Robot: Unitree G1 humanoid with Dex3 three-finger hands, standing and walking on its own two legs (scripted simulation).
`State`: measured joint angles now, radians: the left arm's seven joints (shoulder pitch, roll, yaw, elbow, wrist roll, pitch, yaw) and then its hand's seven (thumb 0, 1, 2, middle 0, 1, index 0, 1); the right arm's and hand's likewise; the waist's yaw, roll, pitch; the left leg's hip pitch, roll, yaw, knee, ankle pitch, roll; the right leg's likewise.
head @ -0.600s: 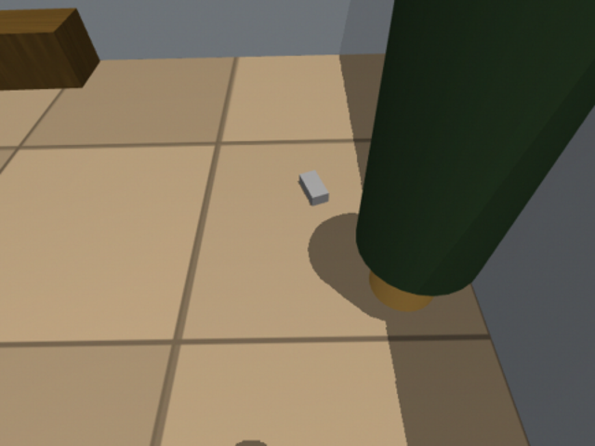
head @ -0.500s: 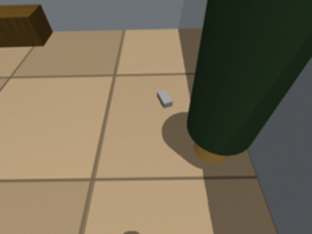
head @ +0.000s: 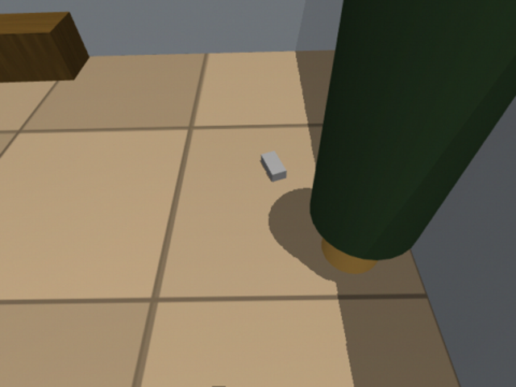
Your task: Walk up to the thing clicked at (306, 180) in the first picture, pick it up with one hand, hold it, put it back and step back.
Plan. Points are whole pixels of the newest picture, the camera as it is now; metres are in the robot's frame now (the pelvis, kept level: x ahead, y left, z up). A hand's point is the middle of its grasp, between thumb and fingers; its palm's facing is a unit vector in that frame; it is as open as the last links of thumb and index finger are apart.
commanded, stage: stand
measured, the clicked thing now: (273, 166) +1.28 -0.04 -0.76
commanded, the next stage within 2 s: walk up in 0.52 s
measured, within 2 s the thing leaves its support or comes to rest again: neither
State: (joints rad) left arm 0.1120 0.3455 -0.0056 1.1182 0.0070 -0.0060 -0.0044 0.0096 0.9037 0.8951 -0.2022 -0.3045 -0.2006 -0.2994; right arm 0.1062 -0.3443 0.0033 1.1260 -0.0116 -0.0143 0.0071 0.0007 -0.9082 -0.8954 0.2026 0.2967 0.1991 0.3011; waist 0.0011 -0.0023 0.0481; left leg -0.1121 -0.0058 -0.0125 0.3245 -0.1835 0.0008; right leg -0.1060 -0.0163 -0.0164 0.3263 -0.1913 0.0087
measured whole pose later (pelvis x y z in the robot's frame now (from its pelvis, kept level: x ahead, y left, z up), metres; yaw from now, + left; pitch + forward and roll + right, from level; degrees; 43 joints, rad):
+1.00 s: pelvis -0.02 -0.03 -0.03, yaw +26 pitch -1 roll +2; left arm 0.15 0.40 0.06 0.74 0.03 0.05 -0.07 0.01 0.90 0.90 -0.20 -0.30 -0.20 -0.30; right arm 0.27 -0.42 -0.09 0.76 -0.04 0.01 0.04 0.00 -0.91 -0.90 0.20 0.30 0.20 0.30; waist 0.02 -0.08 0.14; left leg -0.33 0.01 0.06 0.62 -0.27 0.03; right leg -0.21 -0.14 -0.22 0.70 -0.45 -0.01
